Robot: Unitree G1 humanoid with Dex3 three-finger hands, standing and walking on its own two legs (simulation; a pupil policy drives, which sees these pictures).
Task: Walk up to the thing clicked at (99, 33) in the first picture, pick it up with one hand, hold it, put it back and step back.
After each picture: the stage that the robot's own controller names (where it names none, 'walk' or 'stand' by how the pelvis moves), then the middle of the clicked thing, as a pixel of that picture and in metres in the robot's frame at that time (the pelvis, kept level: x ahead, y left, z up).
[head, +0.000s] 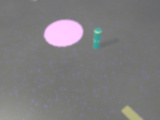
stand; (97, 39) +1.30 -0.13 -0.66
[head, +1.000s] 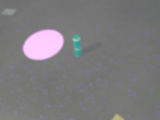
walk; (77, 46) +1.17 +0.16 -0.63
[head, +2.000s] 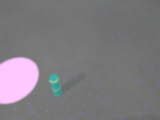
walk; (56, 85) +0.68 +0.27 -0.64
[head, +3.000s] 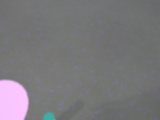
walk; out of the picture +0.36 +0.20 -0.64
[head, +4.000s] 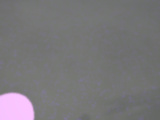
stand; out of the picture +0.30 +0.21 -0.65
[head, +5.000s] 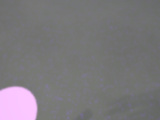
stand; out of the picture +0.31 +0.19 -0.65
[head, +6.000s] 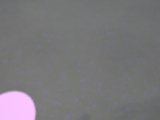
stand; out of the picture +0.32 +0.21 -0.66
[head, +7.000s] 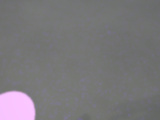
stand; out of the picture +0.31 +0.22 -0.66
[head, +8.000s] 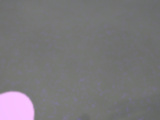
go down; out of the picture +0.30 +0.22 -0.66
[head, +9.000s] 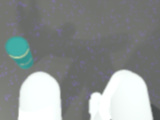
go down; (22, 55) +0.41 +0.22 -0.25
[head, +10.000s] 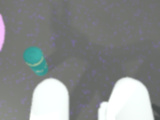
approach; (37, 63) +0.41 +0.20 -0.27
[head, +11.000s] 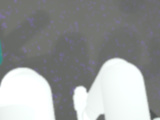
close in; out of the picture +0.41 +0.23 -0.17
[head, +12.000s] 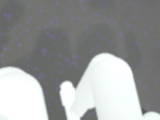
close; out of the picture +0.42 +0.26 -0.16
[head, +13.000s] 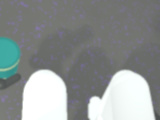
lift; (4, 65) +0.33 +0.25 -0.07
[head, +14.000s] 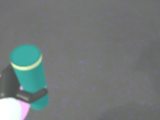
hold; (33, 82) +0.31 +0.17 +0.06
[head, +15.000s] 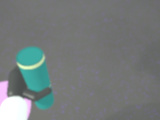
hold; (38, 82) +0.32 +0.16 +0.04
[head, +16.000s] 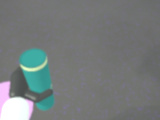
hold; (40, 83) +0.32 +0.16 +0.03
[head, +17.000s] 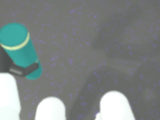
crouch; (25, 57) +0.41 +0.18 -0.04
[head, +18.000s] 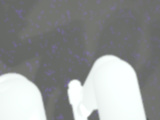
lower; out of the picture +0.44 +0.23 -0.16
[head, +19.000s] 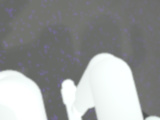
lower; out of the picture +0.43 +0.25 -0.17
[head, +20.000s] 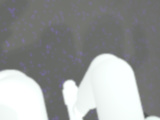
lower; out of the picture +0.42 +0.26 -0.17
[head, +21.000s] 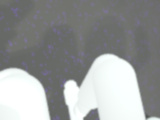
lower; out of the picture +0.41 +0.25 -0.17
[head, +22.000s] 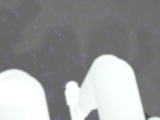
loosen; out of the picture +0.41 +0.24 -0.17
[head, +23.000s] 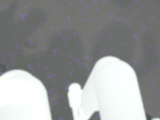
withdraw; out of the picture +0.40 +0.22 -0.18
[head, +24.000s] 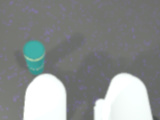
walk; (35, 60) +0.41 +0.19 -0.23
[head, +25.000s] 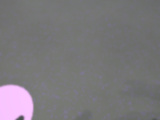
stand; out of the picture +0.31 +0.18 -0.59
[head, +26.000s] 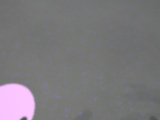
stand; out of the picture +0.33 +0.18 -0.60
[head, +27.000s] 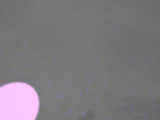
stand; out of the picture +0.34 +0.18 -0.62
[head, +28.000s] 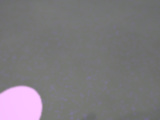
walk; out of the picture +0.34 +0.19 -0.66
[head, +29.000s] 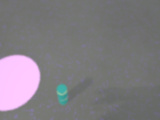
walk; (62, 95) +0.49 +0.13 -0.63
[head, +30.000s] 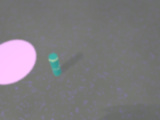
walk; (55, 65) +0.77 +0.27 -0.62
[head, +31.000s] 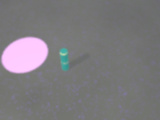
stand; (64, 60) +0.97 +0.19 -0.64
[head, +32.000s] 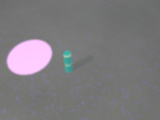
stand; (68, 62) +0.97 +0.18 -0.66
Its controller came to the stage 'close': yes
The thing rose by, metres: 0.68
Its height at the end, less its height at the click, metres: +0.00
